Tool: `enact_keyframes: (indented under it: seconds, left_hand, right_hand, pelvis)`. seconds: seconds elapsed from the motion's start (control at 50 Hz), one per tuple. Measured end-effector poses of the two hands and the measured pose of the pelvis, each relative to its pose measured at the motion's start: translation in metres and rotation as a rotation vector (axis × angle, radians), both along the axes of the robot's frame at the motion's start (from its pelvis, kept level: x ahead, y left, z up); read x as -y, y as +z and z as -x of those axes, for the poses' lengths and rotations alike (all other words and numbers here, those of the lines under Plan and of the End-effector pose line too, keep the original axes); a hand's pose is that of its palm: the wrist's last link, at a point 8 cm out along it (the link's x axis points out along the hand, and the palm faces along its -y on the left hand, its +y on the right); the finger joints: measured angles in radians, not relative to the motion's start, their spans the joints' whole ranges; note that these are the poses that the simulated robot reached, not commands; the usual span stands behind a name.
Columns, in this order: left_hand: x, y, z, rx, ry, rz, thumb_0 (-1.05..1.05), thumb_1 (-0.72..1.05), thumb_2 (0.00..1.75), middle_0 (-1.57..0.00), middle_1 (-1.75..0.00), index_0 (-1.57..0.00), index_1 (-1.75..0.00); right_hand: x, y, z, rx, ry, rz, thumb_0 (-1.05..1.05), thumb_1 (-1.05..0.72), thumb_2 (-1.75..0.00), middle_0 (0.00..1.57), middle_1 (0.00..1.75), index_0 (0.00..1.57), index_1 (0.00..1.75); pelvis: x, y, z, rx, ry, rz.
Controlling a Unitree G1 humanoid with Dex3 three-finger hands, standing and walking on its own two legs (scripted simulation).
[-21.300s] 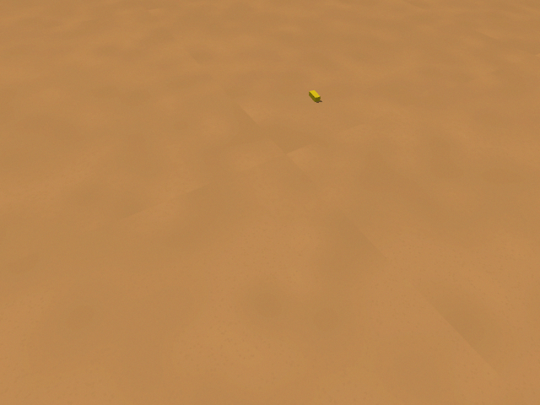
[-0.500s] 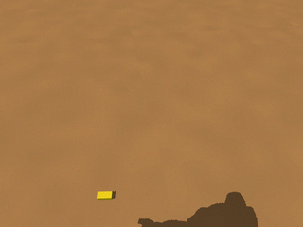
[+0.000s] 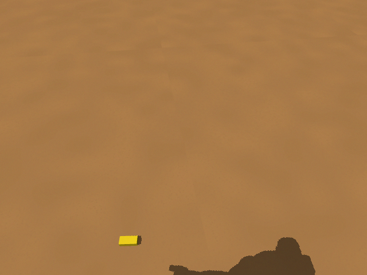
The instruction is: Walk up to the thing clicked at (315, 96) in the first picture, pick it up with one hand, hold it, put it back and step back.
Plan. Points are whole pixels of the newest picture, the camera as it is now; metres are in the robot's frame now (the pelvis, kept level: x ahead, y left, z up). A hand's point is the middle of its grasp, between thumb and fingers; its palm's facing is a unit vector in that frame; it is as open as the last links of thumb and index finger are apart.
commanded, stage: stand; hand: left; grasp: from above
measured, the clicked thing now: (128, 240) +0.42 +0.29 -0.76
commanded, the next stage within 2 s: rise first in 1.42 s
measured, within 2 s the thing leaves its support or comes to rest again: neither
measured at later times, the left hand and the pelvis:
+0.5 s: hand out of the picture +0.05 +0.25 -0.16, palm faces -0.03 -0.94 -0.34, open 7.4 cm; pelvis -0.01 +0.00 +0.00, yaw +0 degrees
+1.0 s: hand out of the picture +0.06 +0.26 -0.16, palm faces -0.03 -0.94 -0.34, open 7.4 cm; pelvis -0.01 +0.00 +0.00, yaw +0 degrees
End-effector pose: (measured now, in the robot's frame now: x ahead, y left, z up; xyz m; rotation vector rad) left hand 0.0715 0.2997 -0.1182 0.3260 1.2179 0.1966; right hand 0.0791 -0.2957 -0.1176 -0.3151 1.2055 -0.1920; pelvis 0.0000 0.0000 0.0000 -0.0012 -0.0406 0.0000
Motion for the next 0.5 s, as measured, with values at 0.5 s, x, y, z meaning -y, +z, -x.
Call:
enact_keyframes:
  seconds: [0.5]
  left_hand:
    - [0.003,-0.004,0.031,-0.044,0.016,0.008,0.00,0.90,0.90,-0.20,-0.30,-0.20,-0.30]
  right_hand:
    - [0.006,-0.002,0.032,-0.054,-0.018,0.002,0.01,-0.91,-0.90,0.20,0.30,0.20,0.30]
  pelvis:
    - [0.003,0.000,0.012,0.004,0.003,0.003]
